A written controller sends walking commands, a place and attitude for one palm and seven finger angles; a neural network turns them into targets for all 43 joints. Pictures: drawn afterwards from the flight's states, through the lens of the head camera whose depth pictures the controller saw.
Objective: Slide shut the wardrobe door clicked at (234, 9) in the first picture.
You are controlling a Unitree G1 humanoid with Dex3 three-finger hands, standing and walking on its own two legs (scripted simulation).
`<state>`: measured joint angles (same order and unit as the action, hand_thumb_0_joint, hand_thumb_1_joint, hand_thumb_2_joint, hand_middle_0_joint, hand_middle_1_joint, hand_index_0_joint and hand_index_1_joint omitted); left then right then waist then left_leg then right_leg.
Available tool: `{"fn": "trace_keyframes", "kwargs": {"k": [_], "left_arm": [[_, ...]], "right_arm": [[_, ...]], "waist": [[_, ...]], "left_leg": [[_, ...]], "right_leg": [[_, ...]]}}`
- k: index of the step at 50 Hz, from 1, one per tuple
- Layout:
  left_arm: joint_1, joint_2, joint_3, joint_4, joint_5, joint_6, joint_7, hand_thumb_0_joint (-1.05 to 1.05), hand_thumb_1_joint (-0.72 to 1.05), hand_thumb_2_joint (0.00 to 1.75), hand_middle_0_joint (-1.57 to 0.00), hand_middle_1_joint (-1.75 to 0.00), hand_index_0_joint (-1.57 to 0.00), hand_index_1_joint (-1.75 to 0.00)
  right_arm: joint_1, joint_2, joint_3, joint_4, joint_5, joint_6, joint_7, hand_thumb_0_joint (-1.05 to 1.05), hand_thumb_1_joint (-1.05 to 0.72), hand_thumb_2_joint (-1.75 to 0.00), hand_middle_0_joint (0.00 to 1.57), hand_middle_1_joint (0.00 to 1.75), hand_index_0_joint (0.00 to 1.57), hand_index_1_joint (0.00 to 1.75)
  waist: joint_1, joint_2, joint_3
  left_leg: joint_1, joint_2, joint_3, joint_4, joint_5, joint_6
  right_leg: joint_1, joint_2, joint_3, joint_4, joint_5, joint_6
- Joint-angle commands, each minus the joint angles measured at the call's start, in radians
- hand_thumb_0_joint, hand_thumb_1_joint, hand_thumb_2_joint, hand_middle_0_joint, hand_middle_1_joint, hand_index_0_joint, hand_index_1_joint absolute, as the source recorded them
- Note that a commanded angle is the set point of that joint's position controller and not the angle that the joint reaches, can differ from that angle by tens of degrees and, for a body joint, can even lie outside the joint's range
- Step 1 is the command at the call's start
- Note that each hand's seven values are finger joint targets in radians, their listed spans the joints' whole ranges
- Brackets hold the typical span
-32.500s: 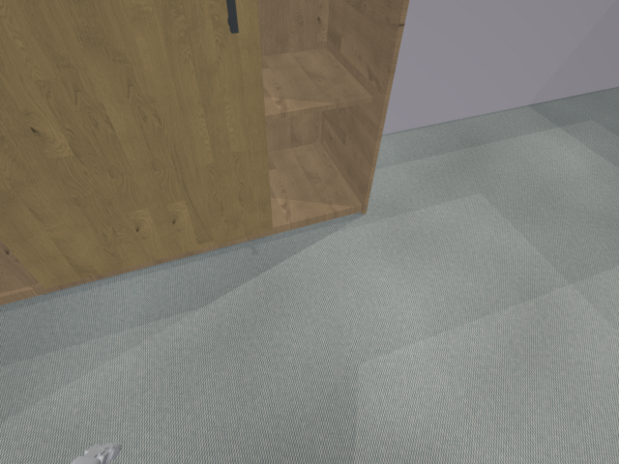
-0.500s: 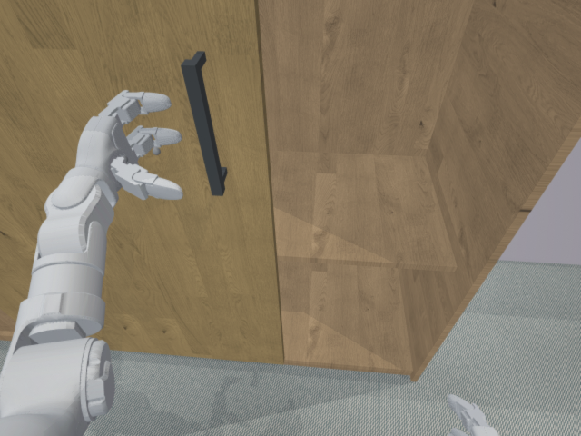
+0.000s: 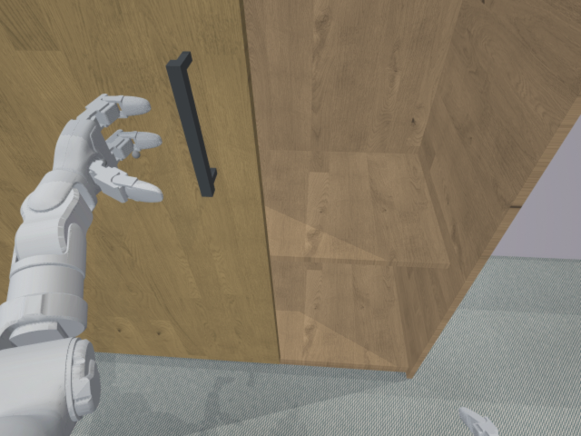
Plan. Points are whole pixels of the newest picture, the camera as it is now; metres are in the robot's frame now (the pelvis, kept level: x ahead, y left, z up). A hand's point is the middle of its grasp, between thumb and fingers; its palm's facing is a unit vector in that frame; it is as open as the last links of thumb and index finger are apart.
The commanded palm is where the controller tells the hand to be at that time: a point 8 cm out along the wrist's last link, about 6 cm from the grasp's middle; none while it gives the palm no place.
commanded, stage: feel for the door with the fingertips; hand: left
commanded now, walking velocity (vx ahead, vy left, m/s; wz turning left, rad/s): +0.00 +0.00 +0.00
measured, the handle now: (197, 130) +0.48 +0.15 +0.20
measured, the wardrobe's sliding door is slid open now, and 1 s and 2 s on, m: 0.43 0.43 0.43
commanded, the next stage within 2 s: slide the fingers in behind the handle in 1.04 s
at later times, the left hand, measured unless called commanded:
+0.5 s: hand (163, 150) +0.41 +0.18 +0.22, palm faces -0.01 -1.00 +0.00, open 13.9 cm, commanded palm +0.39 +0.23 +0.20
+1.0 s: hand (166, 141) +0.43 +0.18 +0.22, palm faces +0.00 -1.00 +0.00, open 14.0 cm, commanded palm +0.41 +0.23 +0.20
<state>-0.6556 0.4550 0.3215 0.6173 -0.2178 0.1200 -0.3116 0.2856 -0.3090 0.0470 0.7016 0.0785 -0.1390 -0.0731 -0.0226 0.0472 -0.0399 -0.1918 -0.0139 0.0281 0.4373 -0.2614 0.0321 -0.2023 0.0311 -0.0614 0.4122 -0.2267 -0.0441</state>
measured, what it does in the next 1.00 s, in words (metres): stands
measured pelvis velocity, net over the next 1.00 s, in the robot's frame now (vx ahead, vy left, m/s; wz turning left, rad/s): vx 0.00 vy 0.00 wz -0.01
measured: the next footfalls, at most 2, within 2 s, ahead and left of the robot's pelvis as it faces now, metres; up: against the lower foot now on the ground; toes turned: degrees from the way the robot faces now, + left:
none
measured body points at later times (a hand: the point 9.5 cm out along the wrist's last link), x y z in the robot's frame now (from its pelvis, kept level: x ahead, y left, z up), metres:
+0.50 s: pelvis +0.00 +0.00 +0.00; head -0.01 -0.01 +0.45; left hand +0.40 +0.23 +0.22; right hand +0.14 -0.24 -0.10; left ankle -0.02 +0.10 -0.74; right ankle -0.01 -0.09 -0.74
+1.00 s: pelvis +0.00 +0.00 +0.00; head -0.01 -0.01 +0.45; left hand +0.42 +0.23 +0.22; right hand +0.12 -0.25 -0.10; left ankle -0.02 +0.10 -0.74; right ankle -0.01 -0.09 -0.74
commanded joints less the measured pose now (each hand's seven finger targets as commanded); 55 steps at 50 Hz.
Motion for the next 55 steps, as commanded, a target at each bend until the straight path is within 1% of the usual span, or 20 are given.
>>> {"fn": "trace_keyframes", "kwargs": {"k": [1, 4, 7, 14, 15, 16, 18, 19, 20, 21, 24, 27, 29, 30, 39, 41, 44, 48, 51, 55], "left_arm": [[-0.481, 0.283, 0.093, -0.255, -0.026, -0.071, 0.017, 0.0, -0.5, 0.3, -0.3, -1.2, -0.3, -1.2], [-0.454, 0.259, 0.078, -0.199, -0.016, -0.054, 0.028, 0.0, -0.5, 0.3, -0.3, -1.2, -0.3, -1.2], [-0.46, 0.208, 0.022, -0.207, -0.004, -0.043, 0.037, 0.0, -0.5, 0.3, -0.3, -1.2, -0.3, -1.2], [-0.506, 0.167, 0.013, -0.299, -0.023, -0.049, 0.053, 0.0, -0.5, 0.3, -0.3, -1.2, -0.3, -1.2], [-0.492, 0.18, 0.018, -0.294, -0.018, -0.05, 0.059, 0.0, -0.5, 0.3, -0.3, -1.2, -0.3, -1.2], [-0.505, 0.149, -0.005, -0.304, -0.019, -0.05, 0.065, 0.0, -0.5, 0.3, -0.3, -1.2, -0.3, -1.2], [-0.501, 0.13, -0.015, -0.286, -0.013, -0.039, 0.08, 0.0, -0.5, 0.3, -0.3, -1.2, -0.3, -1.2], [-0.495, 0.141, -0.003, -0.301, -0.009, -0.035, 0.088, 0.0, -0.5, 0.3, -0.3, -1.2, -0.3, -1.2], [-0.464, 0.156, 0.013, -0.295, -0.004, -0.03, 0.098, 0.0, -0.5, 0.3, -0.3, -1.2, -0.3, -1.2], [-0.47, 0.132, -0.003, -0.307, -0.004, -0.025, 0.103, 0.0, -0.5, 0.3, -0.3, -1.2, -0.3, -1.2], [-0.494, 0.144, 0.005, -0.29, 0.001, -0.01, 0.114, 0.0, -0.5, 0.3, -0.3, -1.2, -0.3, -1.2], [-0.492, 0.192, 0.043, -0.294, 0.007, -0.012, 0.119, 0.0, -0.5, 0.3, -0.3, -1.2, -0.3, -1.2], [-0.507, 0.179, 0.033, -0.302, 0.007, -0.02, 0.116, 0.0, -0.5, 0.3, -0.3, -1.2, -0.3, -1.2], [-0.496, 0.162, 0.016, -0.303, 0.007, -0.024, 0.11, 0.0, -0.5, 0.3, -0.3, -1.2, -0.3, -1.2], [-0.544, 0.123, -0.027, -0.21, 0.002, -0.015, 0.089, 0.0, -0.5, 0.3, -0.3, -1.2, -0.3, -1.2], [-0.57, 0.133, -0.02, -0.212, 0.005, -0.023, 0.099, 0.0, -0.5, 0.3, -0.3, -1.2, -0.3, -1.2], [-0.587, 0.157, 0.006, -0.201, 0.004, -0.036, 0.109, 0.0, -0.5, 0.3, -0.3, -1.2, -0.3, -1.2], [-0.65, 0.177, 0.006, -0.169, 0.018, -0.066, 0.118, 0.0, -0.5, 0.3, -0.3, -1.2, -0.3, -1.2], [-0.605, 0.213, 0.037, -0.16, 0.031, -0.078, 0.121, 0.0, -0.5, 0.3, -0.3, -1.2, -0.3, -1.2], [-0.619, 0.19, 0.016, -0.127, 0.026, -0.082, 0.107, 0.0, -0.5, 0.3, -0.3, -1.2, -0.3, -1.2]], "right_arm": [[-0.091, -0.124, -0.045, -0.143, -0.002, -0.059, -0.007, 0.0, -0.9, -0.9, 0.2, 0.3, 0.2, 0.3], [-0.097, -0.118, -0.04, -0.141, 0.0, -0.053, -0.007, 0.0, -0.9, -0.9, 0.2, 0.3, 0.2, 0.3], [-0.111, -0.112, -0.036, -0.148, 0.004, -0.049, -0.003, 0.0, -0.9, -0.9, 0.2, 0.3, 0.2, 0.3], [-0.126, -0.102, -0.037, -0.156, -0.001, -0.056, -0.003, 0.0, -0.9, -0.9, 0.2, 0.3, 0.2, 0.3], [-0.126, -0.104, -0.037, -0.149, -0.001, -0.053, -0.002, 0.0, -0.9, -0.9, 0.2, 0.3, 0.2, 0.3], [-0.131, -0.099, -0.033, -0.149, -0.001, -0.053, -0.002, 0.0, -0.9, -0.9, 0.2, 0.3, 0.2, 0.3], [-0.129, -0.098, -0.034, -0.142, -0.001, -0.052, -0.001, 0.0, -0.9, -0.9, 0.2, 0.3, 0.2, 0.3], [-0.132, -0.097, -0.035, -0.143, -0.002, -0.052, 0.0, 0.0, -0.9, -0.9, 0.2, 0.3, 0.2, 0.3], [-0.133, -0.098, -0.036, -0.143, -0.004, -0.048, 0.002, 0.0, -0.9, -0.9, 0.2, 0.3, 0.2, 0.3], [-0.141, -0.094, -0.033, -0.147, -0.003, -0.047, 0.002, 0.0, -0.9, -0.9, 0.2, 0.3, 0.2, 0.3], [-0.137, -0.094, -0.033, -0.141, -0.003, -0.038, -0.002, 0.0, -0.9, -0.9, 0.2, 0.3, 0.2, 0.3], [-0.137, -0.094, -0.033, -0.144, -0.005, -0.033, -0.005, 0.0, -0.9, -0.9, 0.2, 0.3, 0.2, 0.3], [-0.133, -0.091, -0.034, -0.146, -0.006, -0.035, -0.006, 0.0, -0.9, -0.9, 0.2, 0.3, 0.2, 0.3], [-0.135, -0.091, -0.034, -0.148, -0.007, -0.035, -0.004, 0.0, -0.9, -0.9, 0.2, 0.3, 0.2, 0.3], [-0.115, -0.099, -0.038, -0.126, 0.0, -0.033, -0.007, 0.0, -0.9, -0.9, 0.2, 0.3, 0.2, 0.3], [-0.112, -0.1, -0.039, -0.123, -0.002, -0.034, -0.007, 0.0, -0.9, -0.9, 0.2, 0.3, 0.2, 0.3], [-0.099, -0.101, -0.042, -0.118, -0.005, -0.038, -0.008, 0.0, -0.9, -0.9, 0.2, 0.3, 0.2, 0.3], [-0.083, -0.103, -0.04, -0.106, -0.008, -0.039, -0.009, 0.0, -0.9, -0.9, 0.2, 0.3, 0.2, 0.3], [-0.074, -0.103, -0.041, -0.113, -0.011, -0.039, -0.004, 0.0, -0.9, -0.9, 0.2, 0.3, 0.2, 0.3], [-0.063, -0.106, -0.044, -0.111, -0.009, -0.037, -0.001, 0.0, -0.9, -0.9, 0.2, 0.3, 0.2, 0.3]], "waist": [[0.004, -0.017, -0.293], [0.005, -0.043, -0.247], [-0.001, 0.004, -0.216], [0.001, -0.025, -0.309], [0.004, -0.017, -0.294], [0.0, 0.001, -0.279], [-0.003, -0.021, -0.261], [0.002, -0.003, -0.265], [0.015, -0.028, -0.27], [0.011, -0.007, -0.268], [0.004, -0.038, -0.257], [0.014, -0.031, -0.274], [0.009, -0.048, -0.293], [0.012, -0.013, -0.291], [-0.014, -0.028, -0.232], [-0.014, -0.002, -0.238], [-0.012, -0.044, -0.272], [-0.02, -0.031, -0.272], [0.0, 0.008, -0.317], [-0.012, -0.03, -0.277]], "left_leg": [[0.12, 0.02, -0.056, -0.026, 0.286, 0.022], [0.079, 0.019, -0.051, -0.036, 0.259, 0.022], [0.082, 0.019, -0.052, -0.039, 0.232, 0.02], [0.141, 0.02, -0.054, -0.024, 0.301, 0.019], [0.134, 0.023, -0.054, -0.024, 0.299, 0.016], [0.132, 0.02, -0.058, -0.029, 0.292, 0.015], [0.127, 0.022, -0.058, -0.035, 0.272, 0.015], [0.131, 0.022, -0.058, -0.035, 0.285, 0.014], [0.122, 0.021, -0.056, -0.034, 0.285, 0.014], [0.122, 0.02, -0.053, -0.036, 0.292, 0.014], [0.108, 0.02, -0.052, -0.043, 0.278, 0.015], [0.106, 0.019, -0.045, -0.044, 0.289, 0.017], [0.123, 0.02, -0.045, -0.042, 0.316, 0.017], [0.129, 0.019, -0.04, -0.039, 0.322, 0.016], [0.121, 0.023, -0.051, -0.044, 0.277, 0.014], [0.124, 0.02, -0.055, -0.046, 0.26, 0.014], [0.13, 0.022, -0.055, -0.042, 0.282, 0.017], [0.119, 0.022, -0.055, -0.047, 0.261, 0.017], [0.132, 0.02, -0.051, -0.04, 0.314, 0.015], [0.111, 0.024, -0.045, -0.04, 0.31, 0.017]], "right_leg": [[0.089, -0.036, 0.059, -0.031, 0.323, 0.004], [0.083, -0.039, 0.057, -0.03, 0.31, 0.006], [0.054, -0.041, 0.058, -0.038, 0.271, 0.003], [0.088, -0.036, 0.059, -0.026, 0.334, 0.005], [0.084, -0.036, 0.059, -0.028, 0.324, 0.003], [0.077, -0.037, 0.057, -0.028, 0.316, 0.002], [0.062, -0.034, 0.054, -0.035, 0.294, 0.004], [0.067, -0.035, 0.056, -0.033, 0.304, 0.003], [0.081, -0.035, 0.054, -0.034, 0.3, 0.002], [0.085, -0.038, 0.056, -0.032, 0.314, 0.002], [0.091, -0.037, 0.057, -0.039, 0.308, 0.005], [0.119, -0.039, 0.063, -0.038, 0.329, 0.005], [0.129, -0.037, 0.061, -0.034, 0.356, 0.005], [0.122, -0.038, 0.064, -0.036, 0.359, 0.004], [0.064, -0.035, 0.054, -0.046, 0.303, 0.002], [0.058, -0.036, 0.056, -0.05, 0.279, 0.001], [0.077, -0.034, 0.059, -0.046, 0.301, 0.003], [0.075, -0.034, 0.062, -0.046, 0.287, 0.004], [0.108, -0.037, 0.067, -0.035, 0.335, -0.001], [0.094, -0.034, 0.061, -0.04, 0.341, 0.002]]}}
